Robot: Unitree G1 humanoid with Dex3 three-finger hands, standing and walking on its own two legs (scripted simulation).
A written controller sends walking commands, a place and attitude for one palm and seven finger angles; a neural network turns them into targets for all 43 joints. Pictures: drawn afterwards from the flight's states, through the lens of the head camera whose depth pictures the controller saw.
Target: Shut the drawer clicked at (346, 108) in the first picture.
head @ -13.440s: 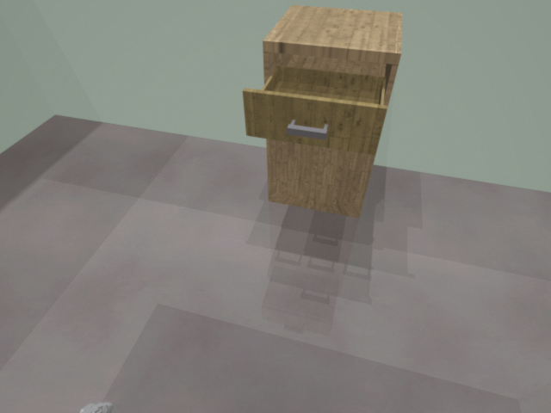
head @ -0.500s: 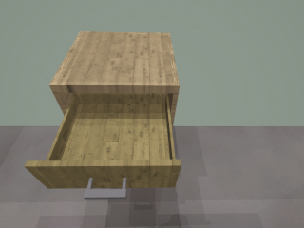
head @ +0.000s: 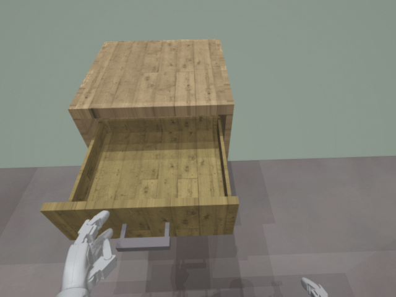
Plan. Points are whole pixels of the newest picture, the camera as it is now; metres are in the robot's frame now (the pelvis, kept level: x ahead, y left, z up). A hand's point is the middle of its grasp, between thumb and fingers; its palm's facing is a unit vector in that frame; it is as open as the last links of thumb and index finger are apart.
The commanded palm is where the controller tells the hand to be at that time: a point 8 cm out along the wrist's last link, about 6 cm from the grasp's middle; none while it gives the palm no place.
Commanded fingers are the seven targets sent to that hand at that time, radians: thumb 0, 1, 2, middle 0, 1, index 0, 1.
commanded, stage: raise the hand and make a fist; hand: left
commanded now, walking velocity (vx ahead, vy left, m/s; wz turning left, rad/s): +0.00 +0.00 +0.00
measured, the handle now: (145, 235) +0.28 +0.13 -0.07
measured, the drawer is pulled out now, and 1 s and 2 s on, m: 0.30 0.29 0.29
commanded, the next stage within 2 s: bring the fist close to the handle in 1.70 s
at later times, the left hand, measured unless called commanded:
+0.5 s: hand (138, 289) +0.15 +0.12 -0.01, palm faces +0.01 -1.00 -0.03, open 4.5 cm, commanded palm +0.10 +0.19 -0.01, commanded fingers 0.00 0.90 0.90 -0.92 -1.08 -0.92 -1.08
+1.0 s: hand out of the picture +0.12 +0.11 +0.02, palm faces +0.03 -1.00 +0.02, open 3.1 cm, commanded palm +0.08 +0.16 +0.02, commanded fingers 0.00 0.90 0.90 -1.40 -1.60 -1.40 -1.60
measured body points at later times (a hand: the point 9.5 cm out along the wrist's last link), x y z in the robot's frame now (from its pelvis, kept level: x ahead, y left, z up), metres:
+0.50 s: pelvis -0.05 -0.05 -0.08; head -0.01 -0.06 +0.37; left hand +0.15 +0.17 +0.00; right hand +0.14 -0.25 -0.15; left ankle +0.02 +0.08 -0.72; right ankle -0.03 -0.11 -0.72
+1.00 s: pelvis -0.03 -0.02 -0.06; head +0.01 -0.03 +0.38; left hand +0.12 +0.16 +0.02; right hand +0.20 -0.24 -0.11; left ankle +0.02 +0.09 -0.72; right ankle -0.03 -0.11 -0.72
